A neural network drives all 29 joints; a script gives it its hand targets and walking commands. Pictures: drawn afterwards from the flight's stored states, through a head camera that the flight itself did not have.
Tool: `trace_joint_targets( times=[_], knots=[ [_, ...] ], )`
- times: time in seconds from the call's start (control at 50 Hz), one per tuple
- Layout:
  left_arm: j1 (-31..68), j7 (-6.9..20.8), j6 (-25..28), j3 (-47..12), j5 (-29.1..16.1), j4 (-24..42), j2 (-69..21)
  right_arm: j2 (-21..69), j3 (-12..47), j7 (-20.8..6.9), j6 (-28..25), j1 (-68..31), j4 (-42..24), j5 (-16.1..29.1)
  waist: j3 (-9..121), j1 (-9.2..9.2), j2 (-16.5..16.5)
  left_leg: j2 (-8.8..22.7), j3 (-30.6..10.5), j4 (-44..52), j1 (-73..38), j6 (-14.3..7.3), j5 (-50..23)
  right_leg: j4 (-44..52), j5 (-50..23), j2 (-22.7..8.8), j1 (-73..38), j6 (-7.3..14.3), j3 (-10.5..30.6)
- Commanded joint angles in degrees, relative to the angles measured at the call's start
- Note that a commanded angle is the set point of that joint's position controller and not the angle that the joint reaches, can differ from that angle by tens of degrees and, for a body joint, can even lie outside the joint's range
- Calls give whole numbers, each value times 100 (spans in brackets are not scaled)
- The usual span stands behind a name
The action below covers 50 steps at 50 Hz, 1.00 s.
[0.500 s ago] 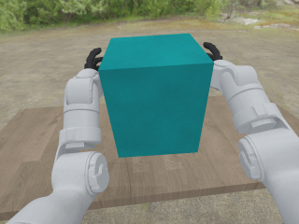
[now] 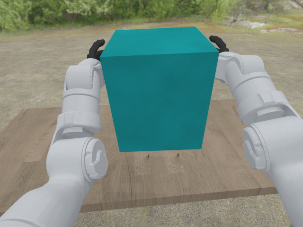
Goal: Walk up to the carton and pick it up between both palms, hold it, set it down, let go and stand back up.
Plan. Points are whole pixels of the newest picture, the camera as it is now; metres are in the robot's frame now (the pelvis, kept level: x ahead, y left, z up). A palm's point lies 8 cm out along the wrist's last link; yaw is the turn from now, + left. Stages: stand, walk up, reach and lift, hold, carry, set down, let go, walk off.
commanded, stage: hold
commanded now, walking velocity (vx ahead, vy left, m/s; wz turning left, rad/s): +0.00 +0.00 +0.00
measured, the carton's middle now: (157, 88) +0.38 +0.00 +0.27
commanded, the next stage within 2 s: none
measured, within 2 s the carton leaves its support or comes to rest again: neither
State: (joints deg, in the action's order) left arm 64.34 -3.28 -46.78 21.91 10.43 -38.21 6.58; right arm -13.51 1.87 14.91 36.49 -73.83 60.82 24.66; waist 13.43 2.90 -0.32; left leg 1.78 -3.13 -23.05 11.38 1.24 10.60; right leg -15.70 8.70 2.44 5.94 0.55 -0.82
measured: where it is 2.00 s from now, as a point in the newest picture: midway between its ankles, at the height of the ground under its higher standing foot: outside the picture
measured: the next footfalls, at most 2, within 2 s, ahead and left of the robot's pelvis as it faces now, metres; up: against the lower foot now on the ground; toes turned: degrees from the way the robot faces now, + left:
none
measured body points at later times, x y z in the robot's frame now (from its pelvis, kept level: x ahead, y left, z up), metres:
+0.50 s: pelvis +0.00 +0.00 +0.00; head -0.10 +0.01 +0.44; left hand +0.38 +0.16 +0.30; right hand +0.39 -0.14 +0.31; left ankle +0.02 +0.13 -0.75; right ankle +0.00 -0.11 -0.75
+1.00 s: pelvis +0.00 +0.00 +0.00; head -0.09 +0.01 +0.44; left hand +0.39 +0.15 +0.31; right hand +0.39 -0.15 +0.32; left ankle +0.02 +0.13 -0.75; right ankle +0.00 -0.11 -0.75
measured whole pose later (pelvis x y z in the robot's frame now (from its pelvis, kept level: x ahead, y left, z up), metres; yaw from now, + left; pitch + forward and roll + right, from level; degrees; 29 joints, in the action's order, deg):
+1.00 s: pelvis +0.00 +0.00 +0.00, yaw -1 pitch -1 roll -2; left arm 58.5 -3.7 -47.6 20.7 10.0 -30.2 5.1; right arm -13.5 4.8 15.1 36.5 -69.6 54.8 26.1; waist 12.5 3.4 -1.6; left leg 1.6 -2.6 -23.8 11.5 0.8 11.0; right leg -16.8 9.1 2.2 6.4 0.1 -0.2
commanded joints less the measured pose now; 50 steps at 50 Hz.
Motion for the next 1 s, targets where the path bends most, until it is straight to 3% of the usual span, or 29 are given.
trace_joint_targets(
  times=[0.0, 0.08, 0.12, 0.18, 0.22, 0.26, 0.28, 0.3, 0.38, 0.44, 0.46, 0.54, 0.56, 0.68, 0.78, 0.9, 0.92, 0.94, 0.98],
  knots=[
    [4296, 866, 314, -1659, -886, 749, -3346, 3814, 458, -607, -111, -4203, -1988, 1057, 1425, 184, -238, -380, 16, 154, -689, 242, -1386, 181, -1153, 193, -460, -298, 233],
    [4375, 863, 295, -1847, -965, 1100, -3426, 3917, 581, -580, -114, -4220, -2282, 1173, 1475, 209, -320, -395, 3, 82, -796, 274, -1584, 159, -1258, 206, -453, -337, 187],
    [3935, 866, 169, -1765, -669, 837, -3517, 3731, 496, -582, -107, -3920, -2153, 978, 1022, 231, -490, -373, 28, 193, -539, 283, -1248, 125, -1358, 115, -628, -260, 248],
    [4099, 838, 227, -2028, -764, 1440, -3709, 3829, 568, -618, -148, -3846, -2354, 1000, 1346, 280, -566, -316, -22, 226, -504, 374, -1395, -5, -1425, 178, -767, -222, 222],
    [4106, 783, 235, -2141, -870, 1623, -3753, 3952, 734, -617, -189, -4054, -2771, 1073, 1533, 211, -481, -331, -47, 123, -592, 352, -1602, -33, -1547, 201, -759, -250, 191],
    [4067, 715, 268, -2104, -849, 1899, -3645, 4275, 1091, -587, -205, -4078, -3025, 1207, 1800, 10, -213, -383, -28, 41, -780, 249, -1835, -110, -1925, 208, -869, -361, 189],
    [4076, 691, 249, -2163, -847, 1870, -3666, 4214, 1066, -571, -190, -4030, -3026, 1218, 1806, 72, -259, -387, -29, 48, -820, 260, -1790, -97, -1894, 209, -853, -359, 212],
    [4057, 677, 244, -2138, -858, 1934, -3611, 4289, 1103, -562, -196, -4019, -3129, 1222, 1807, 17, -217, -391, -14, 43, -819, 217, -1797, -96, -1886, 202, -844, -379, 201],
    [3962, 661, 230, -2143, -837, 1925, -3504, 4336, 1103, -572, -172, -3894, -3087, 1125, 1617, -26, -36, -368, 30, 155, -744, 120, -1349, -7, -1467, 205, -691, -369, 217],
    [3987, 641, 200, -2322, -962, 1880, -3592, 4325, 1026, -575, -185, -4007, -3255, 1051, 1650, 67, -66, -354, 15, 117, -763, 112, -1252, 15, -1383, 198, -561, -345, 215],
    [4007, 647, 182, -2360, -953, 1791, -3595, 4227, 904, -567, -140, -3909, -3043, 992, 1451, 164, -134, -332, 11, 166, -728, 143, -1117, 60, -1229, 195, -459, -319, 226],
    [3898, 742, 138, -2082, -807, 1212, -3545, 4058, 651, -629, -112, -3930, -2637, 758, 1043, 115, -56, -278, 52, 385, -456, 71, -488, 180, -660, 150, -377, -240, 248],
    [3926, 753, 154, -2108, -815, 1191, -3596, 3998, 578, -642, -116, -3932, -2529, 723, 989, 172, -164, -256, 26, 417, -367, 99, -465, 170, -600, 154, -364, -210, 237],
    [4134, 753, 232, -2050, -874, 1126, -3647, 3996, 589, -646, -167, -4144, -2559, 809, 1307, 180, -308, -297, 11, 317, -389, 153, -717, 119, -861, 154, -545, -204, 248],
    [4215, 736, 244, -1919, -787, 1126, -3607, 3905, 580, -735, -160, -4074, -2232, 820, 1303, 64, -428, -262, 9, 397, -245, 164, -598, 56, -647, 151, -554, -172, 233],
    [4152, 637, 276, -1890, -864, 1498, -3532, 4205, 920, -716, -215, -4153, -2636, 1076, 1778, -84, -98, -347, 49, 133, -635, 128, -1362, -37, -1354, 207, -631, -300, 231],
    [4640, 662, 319, -2126, -1201, 1712, -3361, 4473, 1028, -708, -232, -4649, -2982, 1263, 2288, -7, 234, -379, -9, 48, -910, 27, -1433, 32, -1168, 356, -500, -474, 79],
    [4641, 637, 309, -2197, -1264, 1599, -3443, 4419, 940, -683, -178, -4527, -2934, 1257, 2094, 14, 43, -377, 48, 18, -929, 64, -1447, 106, -1117, 314, -249, -443, 142],
    [4465, 637, 260, -2110, -1187, 1381, -3502, 4308, 846, -660, -104, -4347, -2689, 1164, 1730, 38, 47, -371, 71, 87, -838, 76, -1223, 157, -889, 290, -158, -420, 160]
  ],
)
